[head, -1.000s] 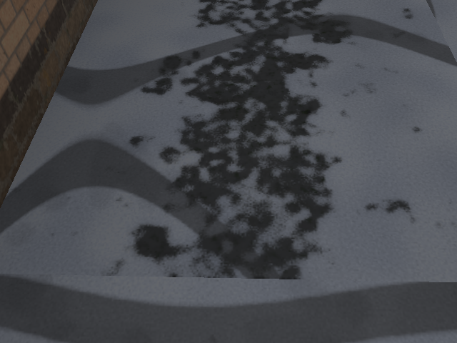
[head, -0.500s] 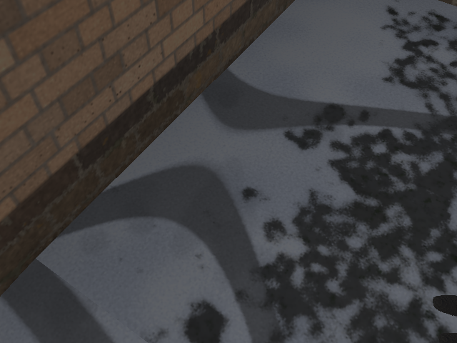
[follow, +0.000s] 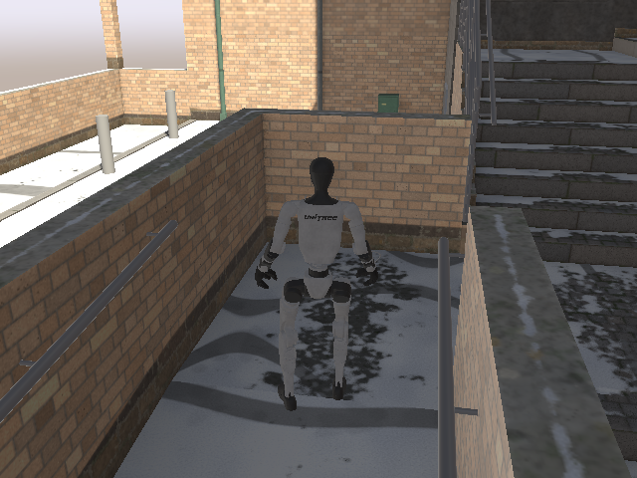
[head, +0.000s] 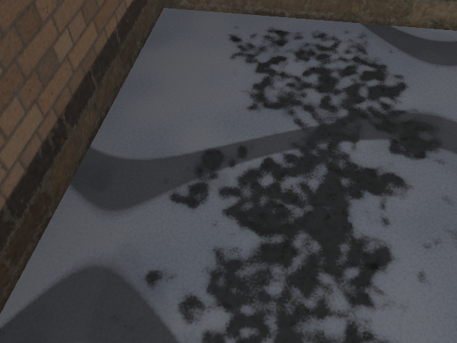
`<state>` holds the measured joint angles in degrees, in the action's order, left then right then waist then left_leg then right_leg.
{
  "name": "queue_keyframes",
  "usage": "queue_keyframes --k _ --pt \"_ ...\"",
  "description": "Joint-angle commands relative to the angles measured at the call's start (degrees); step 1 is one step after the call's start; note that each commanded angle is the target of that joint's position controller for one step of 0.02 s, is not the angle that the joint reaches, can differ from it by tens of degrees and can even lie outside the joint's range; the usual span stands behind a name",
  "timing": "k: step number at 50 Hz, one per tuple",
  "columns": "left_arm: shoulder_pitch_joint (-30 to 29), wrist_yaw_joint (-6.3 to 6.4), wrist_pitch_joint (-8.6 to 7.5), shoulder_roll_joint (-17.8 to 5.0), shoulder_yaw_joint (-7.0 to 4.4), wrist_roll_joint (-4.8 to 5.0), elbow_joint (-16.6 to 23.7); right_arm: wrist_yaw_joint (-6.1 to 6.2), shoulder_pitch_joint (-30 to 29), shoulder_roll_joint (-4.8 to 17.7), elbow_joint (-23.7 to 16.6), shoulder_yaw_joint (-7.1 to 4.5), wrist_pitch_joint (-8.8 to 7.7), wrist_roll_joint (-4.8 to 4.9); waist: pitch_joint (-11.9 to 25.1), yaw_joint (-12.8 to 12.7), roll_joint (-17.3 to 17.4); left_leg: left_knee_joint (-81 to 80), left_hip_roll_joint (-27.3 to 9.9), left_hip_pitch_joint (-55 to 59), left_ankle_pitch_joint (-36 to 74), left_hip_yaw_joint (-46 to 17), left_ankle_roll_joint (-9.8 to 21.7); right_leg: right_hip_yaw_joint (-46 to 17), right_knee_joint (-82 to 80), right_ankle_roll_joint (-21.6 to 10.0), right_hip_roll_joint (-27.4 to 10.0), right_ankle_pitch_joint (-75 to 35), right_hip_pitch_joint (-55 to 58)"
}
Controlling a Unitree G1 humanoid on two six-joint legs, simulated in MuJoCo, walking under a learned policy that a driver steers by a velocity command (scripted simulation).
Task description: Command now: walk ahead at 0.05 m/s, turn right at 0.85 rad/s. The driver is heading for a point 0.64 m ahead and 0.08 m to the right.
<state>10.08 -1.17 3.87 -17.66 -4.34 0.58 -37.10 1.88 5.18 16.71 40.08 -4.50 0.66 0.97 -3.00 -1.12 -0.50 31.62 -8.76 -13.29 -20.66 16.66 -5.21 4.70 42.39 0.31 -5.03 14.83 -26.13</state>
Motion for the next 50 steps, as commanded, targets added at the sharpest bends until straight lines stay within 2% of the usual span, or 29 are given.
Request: queue_keyframes --k 1,2,3,4,5,6,7,9,11,16,19,21,24,25,26,27,28,29,32,37,40,42,44,45,46,47,48,49,50 --pt "10.7 1.39 -1.01 -12.8 -5.26 -0.68 1.8 -0.50 -0.5 4.3 -2.6 -1.67 0.43 -0.51 4.0 -4.3 -11.8 20.3 -2.2 -10.5 -2.1 -1.1 3.1 -12.9 -15.5 -8.4 -3.0 -27.1 16.3" --pt "8.9 1.25 -2.50 -18.4 -5.61 -1.95 4.4 0.20 -3.6 2.2 -7.1 -0.96 0.40 -2.74 5.5 -0.8 -21.0 36.9 8.1 -28.9 -20.6 -8.9 -0.7 -39.1 -21.0 -19.9 -12.8 -28.6 21.4" --pt "9.0 0.10 -4.54 -17.6 -5.44 -2.77 5.6 0.46 -5.5 4.4 -7.3 -1.22 -0.01 -1.70 12.8 -3.5 -13.7 43.4 9.0 -31.4 -18.8 -19.2 0.3 -43.9 -25.6 -23.6 -16.7 -18.9 22.9" --pt "7.3 0.10 -5.84 -15.5 -4.89 -2.06 6.0 0.82 -7.0 5.4 -7.4 -1.46 -0.66 -0.17 10.6 -2.9 -10.6 42.9 8.2 -32.9 -13.5 -21.3 2.2 -39.9 -26.0 -20.9 -14.7 -12.5 22.4" --pt "4.9 0.66 -5.97 -12.9 -4.18 -0.71 6.2 1.28 -6.9 5.5 -5.9 -1.69 -1.15 -0.34 9.1 -1.4 -6.9 40.1 6.9 -32.9 -8.2 -22.7 3.3 -35.5 -24.8 -17.4 -11.7 -10.4 21.4" --pt "1.6 1.59 -5.31 -10.3 -3.43 0.51 6.8 1.56 -6.7 6.8 -5.2 -2.10 -1.20 -1.44 8.5 0.1 -4.7 36.5 6.3 -30.5 -4.6 -23.5 3.3 -31.5 -23.3 -14.8 -9.3 -12.3 18.8" --pt "-1.0 2.51 -4.52 -9.1 -2.90 0.85 7.6 1.43 -6.1 6.8 -5.0 -2.22 -1.36 -1.69 9.4 1.7 -4.5 33.8 7.0 -26.7 -2.0 -23.4 3.3 -28.3 -22.6 -13.2 -7.1 -15.2 15.9" --pt "-0.9 3.43 -3.57 -9.4 -3.22 0.07 8.4 0.68 -4.9 4.6 -4.3 -1.71 -1.85 -1.89 11.8 2.3 -5.2 29.9 9.3 -23.5 0.8 -22.8 2.6 -26.1 -20.8 -12.4 -4.7 -21.4 16.0" --pt "0.1 4.03 -3.10 -9.5 -3.43 0.20 8.6 0.25 -4.4 3.1 -3.3 -0.96 -1.94 -1.30 13.0 1.8 -4.0 23.9 10.6 -23.1 2.2 -22.8 1.6 -25.7 -19.8 -12.3 -4.3 -22.7 18.1" --pt "0.2 3.85 -2.22 -8.2 -2.68 -0.57 8.9 -0.31 -4.0 3.2 -2.4 -0.39 -1.17 -0.87 12.1 -0.2 -7.6 16.6 9.9 -16.9 3.1 -21.9 0.7 -27.0 -18.6 -12.5 -4.2 -18.7 14.4" --pt "2.4 2.52 -2.71 -8.2 -1.98 -0.08 8.1 -1.74 -2.7 4.2 -2.8 -0.54 -2.21 0.02 10.6 -1.7 -10.1 11.8 9.8 -13.7 0.3 -19.4 2.8 -32.2 -24.1 -13.5 -4.0 19.4 11.0" --pt "2.7 1.78 -3.63 -7.8 -1.31 -0.35 7.2 -2.68 -1.6 4.3 -2.8 -0.69 -3.85 0.48 6.8 -1.1 -11.1 8.3 9.6 -10.5 -3.0 -18.2 4.8 -34.4 -25.3 -13.9 -4.7 26.7 7.8" --pt "-1.2 1.60 -4.65 -5.6 -0.27 0.16 7.8 -3.07 8.4 3.6 0.9 -1.14 -6.38 0.24 4.3 4.8 -8.6 -5.4 8.2 3.6 3.4 -16.8 8.6 -29.8 -20.0 -10.9 -1.1 26.8 0.2" --pt "-4.0 1.72 -5.07 -2.5 0.58 0.35 9.1 -2.90 15.7 5.5 3.1 -1.68 -7.02 -0.53 4.2 7.3 -2.2 -9.7 1.8 11.4 -3.4 -26.1 10.4 -24.1 -6.6 -7.8 3.2 22.5 -7.8" --pt "-3.6 1.55 -6.08 0.6 1.52 1.35 10.5 -2.93 19.4 9.6 3.5 -2.16 -7.45 -1.66 3.1 6.3 9.7 -18.0 -8.0 18.7 -22.0 -47.2 15.8 -12.8 11.7 -3.8 10.4 15.7 -21.6" --pt "-5.7 1.42 -7.51 -2.5 0.96 2.78 12.2 -3.26 19.3 10.6 3.1 -2.76 -7.86 -2.07 -2.9 6.4 12.5 -22.7 -14.1 15.7 -34.2 -61.3 21.8 -14.9 19.5 -3.9 8.5 15.2 -32.8" --pt "-9.7 0.26 -6.64 -5.2 0.09 -3.49 12.1 -3.52 16.6 9.8 2.5 -2.22 -5.78 -5.04 -6.5 6.6 8.0 -24.6 -12.9 12.8 -33.4 -57.9 19.2 -16.1 20.4 -4.1 8.2 7.9 -35.2" --pt "-9.0 -0.65 -6.33 -5.5 -0.29 -4.12 11.1 -3.43 16.0 8.1 2.4 -1.90 -5.25 -4.11 -5.9 5.5 5.8 -23.1 -9.8 12.4 -26.9 -50.8 16.7 -16.0 20.5 -3.4 7.8 3.5 -33.2" --pt "-5.4 -2.70 -5.63 -4.3 0.01 -4.21 8.5 -2.80 16.8 6.4 3.7 -0.82 -6.04 -2.42 -1.2 4.0 8.5 -25.2 -3.5 9.7 -14.1 -37.8 14.4 -11.1 19.6 -1.3 6.1 -4.1 -24.2" --pt "-13.2 -3.69 -5.36 -1.6 1.65 -2.80 9.2 -3.13 22.1 5.4 6.1 -0.47 -6.29 -2.02 -3.0 6.8 7.9 -28.4 -1.2 10.3 0.4 -27.6 14.3 -2.6 5.9 -0.8 3.4 -9.4 -18.9" --pt "-18.1 -3.95 -5.65 -0.8 2.17 -2.44 10.4 -2.78 25.9 6.3 8.3 -0.43 -6.15 -2.18 -4.7 8.7 8.6 -29.4 -3.3 12.1 10.3 -26.2 14.5 0.1 -2.9 -2.5 3.3 -8.6 -13.1" --pt "-16.2 -3.29 -5.91 -1.5 1.95 -2.67 10.1 -2.40 25.4 7.8 9.2 -0.50 -5.83 -2.03 -4.1 6.4 8.9 -25.4 -4.4 13.2 25.7 -25.1 14.3 0.8 -7.3 -3.9 5.3 -3.9 -6.4" --pt "-4.0 -1.40 -6.46 -4.2 0.47 -2.70 6.7 -2.14 24.4 10.3 10.0 -0.81 -5.77 -1.72 3.2 -0.6 8.5 -9.5 -4.0 10.6 55.3 -22.5 13.6 1.4 -9.5 -5.5 9.7 0.6 12.9" --pt "8.8 -0.17 -6.97 -6.3 -0.67 -3.01 2.8 -2.15 21.6 10.9 9.3 -0.89 -5.94 -1.38 10.0 -7.5 6.5 5.1 -1.3 1.7 52.9 -20.5 12.6 -0.9 -10.5 -6.1 8.0 -1.5 30.6" --pt "17.9 1.15 -7.41 -12.0 -2.24 -4.90 1.5 -2.59 21.7 6.3 6.8 0.33 -6.26 -0.79 19.0 -10.9 -2.1 25.7 3.7 -14.7 30.9 -19.0 11.9 -16.7 -13.2 -7.6 -6.3 19.1 48.2" --pt "20.2 1.08 -7.71 -15.9 -2.72 -5.63 1.4 -2.76 22.7 0.1 3.7 1.60 -6.41 0.12 27.1 -8.7 -15.1 41.7 10.2 -25.4 -7.2 -21.2 11.9 -44.0 -24.4 -8.9 -20.8 43.7 51.5" --pt "14.8 1.13 -7.58 -11.6 -1.73 -5.03 1.2 -2.47 16.6 4.7 3.5 0.39 -5.79 -0.21 17.9 -7.3 -8.5 46.8 8.4 -29.6 -1.0 -23.5 12.9 -46.8 -29.2 -7.6 -19.4 41.4 41.5" --pt "11.3 1.12 -7.69 -7.9 -0.76 -4.41 0.3 -2.87 14.2 4.7 2.9 0.25 -5.49 -0.64 9.7 -5.0 -4.9 45.4 5.3 -30.2 4.3 -22.5 12.9 -36.2 -28.3 -7.0 -17.4 30.9 33.9" --pt "9.2 0.99 -8.01 -5.7 -0.27 -4.12 -0.3 -3.51 14.0 3.6 3.7 0.64 -5.10 -0.99 6.2 -3.1 -3.5 43.0 3.5 -28.4 6.9 -21.9 12.3 -28.6 -29.4 -6.7 -15.0 20.5 28.4"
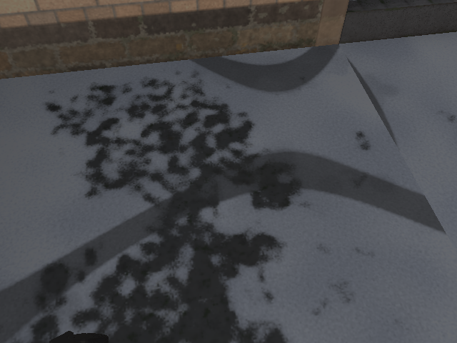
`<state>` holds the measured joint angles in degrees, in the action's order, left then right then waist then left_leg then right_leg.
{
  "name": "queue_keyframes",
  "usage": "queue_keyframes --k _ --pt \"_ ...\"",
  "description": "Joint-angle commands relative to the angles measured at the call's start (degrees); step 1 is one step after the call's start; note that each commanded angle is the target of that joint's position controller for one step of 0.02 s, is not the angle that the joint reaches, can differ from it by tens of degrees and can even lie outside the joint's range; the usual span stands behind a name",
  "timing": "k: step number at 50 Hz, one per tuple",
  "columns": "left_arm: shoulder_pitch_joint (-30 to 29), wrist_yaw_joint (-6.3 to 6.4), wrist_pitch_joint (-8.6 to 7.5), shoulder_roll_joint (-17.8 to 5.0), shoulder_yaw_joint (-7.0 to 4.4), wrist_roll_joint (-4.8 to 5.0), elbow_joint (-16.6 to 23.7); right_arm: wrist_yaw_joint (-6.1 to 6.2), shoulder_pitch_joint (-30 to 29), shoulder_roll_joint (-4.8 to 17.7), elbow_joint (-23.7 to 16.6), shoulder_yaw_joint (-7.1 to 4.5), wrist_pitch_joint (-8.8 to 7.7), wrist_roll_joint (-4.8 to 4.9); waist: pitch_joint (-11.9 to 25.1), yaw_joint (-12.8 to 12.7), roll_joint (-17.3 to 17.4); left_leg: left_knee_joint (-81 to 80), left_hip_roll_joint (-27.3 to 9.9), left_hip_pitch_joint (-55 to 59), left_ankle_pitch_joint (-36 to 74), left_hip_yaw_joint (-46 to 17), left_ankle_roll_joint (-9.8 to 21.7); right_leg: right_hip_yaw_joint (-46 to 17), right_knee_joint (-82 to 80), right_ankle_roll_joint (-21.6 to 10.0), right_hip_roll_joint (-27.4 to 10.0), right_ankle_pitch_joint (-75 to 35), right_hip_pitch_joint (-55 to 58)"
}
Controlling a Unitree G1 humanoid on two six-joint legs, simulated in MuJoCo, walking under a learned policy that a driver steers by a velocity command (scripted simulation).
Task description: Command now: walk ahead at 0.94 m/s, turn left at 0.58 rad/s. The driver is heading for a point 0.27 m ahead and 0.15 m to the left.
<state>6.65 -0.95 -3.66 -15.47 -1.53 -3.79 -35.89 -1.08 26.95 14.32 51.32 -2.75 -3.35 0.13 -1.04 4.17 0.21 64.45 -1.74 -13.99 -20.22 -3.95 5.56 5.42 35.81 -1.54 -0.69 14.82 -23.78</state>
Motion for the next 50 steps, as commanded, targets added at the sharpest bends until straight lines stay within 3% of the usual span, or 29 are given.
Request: queue_keyframes --k 1,2,5,6,8,10,11,12,14,15,16,17,18,19,20,21,22,23,26,28,31,36,38,39,40,41,42,46,50 --pt "11.5 0.91 -0.58 -6.8 -2.82 0.67 -2.2 -1.03 -7.2 4.9 -6.8 -1.15 -0.39 -0.73 1.7 -6.5 -5.4 9.2 -4.3 -26.9 6.7 -0.6 0.9 -22.8 -24.2 -4.1 -16.8 15.1 22.5" --pt "11.6 1.08 -0.80 -6.2 -2.61 1.30 -2.9 -1.50 -6.6 4.0 -6.6 -0.99 0.49 -1.19 0.1 -5.3 -7.4 8.9 -5.1 -26.5 6.4 0.1 0.2 -18.8 -25.7 -4.2 -16.0 12.8 19.4" --pt "13.1 1.16 -2.59 -2.9 -1.71 2.67 -6.1 -2.76 -13.1 2.6 -9.0 -0.78 2.56 -1.60 -5.6 -4.5 -6.3 6.4 -5.9 -31.5 11.3 1.1 -0.9 -7.8 -29.5 -2.5 -14.4 3.8 16.9" --pt "13.3 1.16 -3.13 -1.8 -1.30 2.60 -7.1 -3.02 -15.5 2.0 -10.0 -0.51 2.57 -1.91 -7.6 -4.0 -4.8 3.7 -5.4 -31.9 13.9 1.5 -1.3 -3.8 -29.8 -2.9 -13.2 -5.4 15.5" --pt "12.3 0.80 -3.81 -2.2 -1.17 2.24 -8.1 -3.26 -18.5 0.5 -12.1 0.55 1.90 -2.43 -8.7 -1.6 -3.4 -4.9 -3.7 -28.3 17.3 3.6 -1.4 3.0 -27.8 -3.7 -11.7 -32.0 13.3" --pt "12.0 0.91 -4.17 -3.7 -1.28 2.80 -8.9 -4.15 -21.6 0.1 -12.8 1.45 0.71 -2.29 -8.4 -1.9 -1.8 -20.8 -0.5 -18.2 24.5 9.2 -0.8 8.0 -27.7 -3.1 -9.6 -42.2 10.9" --pt "10.8 2.52 -4.03 -9.3 -2.83 4.35 -7.4 -3.50 -22.0 0.2 -13.4 1.25 -0.84 2.47 -5.6 -2.9 -2.3 -21.9 1.4 -14.7 25.9 8.4 -1.4 6.5 -25.4 -2.5 -9.8 -46.7 13.1" --pt "10.8 3.32 -3.71 -12.4 -3.49 5.14 -7.5 -3.54 -22.0 1.9 -14.3 1.04 -1.49 2.34 -3.5 -1.3 -2.5 -25.1 3.0 -12.4 26.6 8.3 -1.1 6.0 -23.3 -2.4 -11.0 -53.4 16.2" --pt "12.0 4.20 -2.20 -14.4 -4.07 5.23 -8.2 -3.35 -17.9 5.8 -13.8 -0.42 -1.51 0.46 1.5 1.3 -4.6 -28.9 7.1 -5.6 25.4 9.5 0.1 4.8 -14.0 -2.1 -12.1 -65.2 22.5" --pt "12.4 4.07 -1.28 -14.6 -4.14 4.78 -8.5 -2.98 -12.1 8.3 -12.5 -1.69 -1.21 0.05 5.7 4.4 -4.9 -30.6 7.9 2.2 26.5 8.3 1.8 4.2 -4.9 -1.7 -11.6 -65.8 23.4" --pt "10.1 3.88 -0.93 -13.2 -3.67 5.18 -8.1 -1.96 -5.2 9.8 -10.6 -2.62 -0.63 -0.22 7.7 8.8 -4.3 -37.2 6.1 11.7 35.5 5.5 3.8 4.7 6.5 -0.4 -9.8 -60.8 20.2" --pt "12.2 3.52 -0.88 -8.3 -2.54 3.87 -6.9 -0.69 -3.5 13.1 -9.3 -2.76 0.07 -0.91 10.3 6.0 6.4 -34.1 -2.5 24.1 58.4 -3.9 5.4 4.6 28.4 2.2 -2.2 -9.8 8.5" --pt "27.2 1.75 -1.28 -1.6 0.23 3.86 -7.4 -0.15 -7.8 15.7 -12.0 -2.08 -0.80 -3.56 25.2 -2.7 16.2 -26.6 -20.8 43.4 84.3 -28.9 19.9 -6.5 52.3 4.2 3.8 25.9 -8.4" --pt "23.9 1.05 -1.80 -8.9 -1.18 5.00 -9.3 -0.58 -6.4 11.5 -12.7 -1.80 -0.56 -2.77 33.4 3.0 4.3 -31.9 -20.2 39.6 78.1 -29.4 21.2 -17.4 52.9 3.5 3.3 23.1 -6.1" --pt "17.6 0.97 -1.33 -10.2 -1.71 6.38 -6.7 -0.79 -11.4 11.4 -12.9 -1.72 -0.33 -1.30 23.4 0.6 1.7 -36.3 -17.8 31.1 64.7 -23.8 18.9 -15.2 48.6 3.1 0.9 20.1 -9.3" --pt "13.7 1.83 -0.69 -9.1 -1.61 5.50 -5.9 -0.83 -16.0 9.4 -12.7 -1.22 -0.39 0.36 13.7 -2.2 -3.8 -39.8 -14.8 19.9 54.7 -19.7 15.3 -12.0 42.9 3.8 -1.9 16.3 -10.8" --pt "12.6 2.60 0.49 -8.8 -1.82 4.92 -6.5 -0.60 -18.9 6.8 -12.9 -0.35 -0.51 0.66 9.1 -3.9 -4.6 -42.6 -13.3 11.2 50.8 -16.8 14.2 -11.5 39.8 4.5 -3.3 13.9 -8.8" --pt "14.0 2.98 1.85 -8.6 -2.01 4.64 -6.9 -0.76 -19.8 6.9 -12.7 -0.37 -0.69 -0.36 7.1 -5.8 -3.2 -45.0 -11.9 3.4 49.1 -14.6 13.1 -11.4 37.1 5.0 -4.3 11.2 -3.4" --pt "15.3 3.67 3.23 -5.1 -1.56 3.81 -7.1 -0.92 -21.4 6.3 -11.5 -0.35 -1.22 -1.46 7.5 -7.6 0.8 -47.3 -8.8 -4.6 52.8 -6.9 12.4 -10.2 27.3 6.4 -4.9 7.5 2.9" --pt "12.2 4.08 3.31 -4.0 -1.22 3.61 -6.6 -0.17 -21.3 6.3 -10.0 -0.33 -0.64 -1.31 8.9 -7.2 2.2 -46.7 -7.0 -4.0 53.0 -3.1 10.6 -9.6 19.8 6.8 -4.8 3.8 4.2" --pt "7.3 4.11 3.60 -4.6 -1.30 3.97 -6.4 0.70 -21.1 7.5 -8.8 -0.64 0.73 -1.27 9.0 -5.5 3.7 -47.8 -6.2 -3.0 38.4 -2.7 8.7 -9.2 11.3 7.0 -4.6 -2.9 5.8" --pt "2.5 3.71 3.56 -5.1 -1.59 3.83 -6.4 1.08 -21.0 5.7 -7.2 0.19 2.27 -1.01 4.4 -4.3 5.4 -47.1 -6.8 -2.5 12.8 -7.2 7.2 -8.9 -2.6 5.3 -3.5 -2.2 8.4" --pt "3.5 3.50 2.67 -5.9 -1.71 2.46 -7.1 1.03 -18.5 3.5 -6.0 1.06 1.90 -0.88 4.2 -5.0 2.9 -43.1 -3.7 -4.4 8.9 -6.4 2.1 -10.2 -11.8 3.2 -4.8 -13.0 15.1" --pt "3.5 3.57 2.48 -8.8 -2.15 2.21 -6.7 0.99 -15.7 3.2 -5.6 1.16 1.50 -1.71 4.9 -2.9 -1.8 -39.1 -0.5 -6.0 6.1 -4.2 -0.3 -13.8 -11.0 1.3 -9.0 -22.7 17.8" --pt "1.5 3.36 2.63 -10.1 -2.67 2.68 -8.0 0.98 -12.3 2.6 -5.1 0.99 1.44 -1.28 5.2 0.6 -9.9 -39.9 3.0 -4.1 2.8 0.1 -2.1 -14.0 -10.1 -1.5 -8.9 -15.4 13.8" --pt "0.6 2.74 2.52 -6.2 -2.09 3.00 -7.7 1.18 -15.5 4.3 -4.8 0.88 1.71 -1.42 4.4 -2.0 -7.9 -39.0 3.0 -0.6 5.1 0.7 -3.2 -13.1 -11.4 -1.2 -6.7 -7.3 10.2" --pt "0.8 2.46 2.32 -4.6 -1.61 2.81 -8.1 1.37 -18.0 5.3 -5.2 0.50 2.14 -1.08 3.5 -2.9 -6.2 -38.4 2.7 -0.3 6.8 0.7 -3.1 -12.0 -11.6 -0.1 -5.4 -5.2 9.1" --pt "2.3 2.35 1.32 -4.9 -1.65 3.19 -10.2 1.90 -18.6 5.2 -4.3 0.35 3.19 -0.83 4.0 -3.8 -3.7 -37.5 1.3 0.5 14.6 -0.6 -2.2 -10.1 -9.0 1.1 -3.6 -13.4 11.6" --pt "2.3 2.58 1.55 -4.8 -1.65 3.48 -12.0 2.13 -18.7 4.9 -2.6 0.16 3.26 -0.41 4.4 -4.1 -2.1 -36.7 1.1 1.8 18.4 -0.7 -2.5 -9.7 -8.1 0.5 -3.2 -17.3 13.0"
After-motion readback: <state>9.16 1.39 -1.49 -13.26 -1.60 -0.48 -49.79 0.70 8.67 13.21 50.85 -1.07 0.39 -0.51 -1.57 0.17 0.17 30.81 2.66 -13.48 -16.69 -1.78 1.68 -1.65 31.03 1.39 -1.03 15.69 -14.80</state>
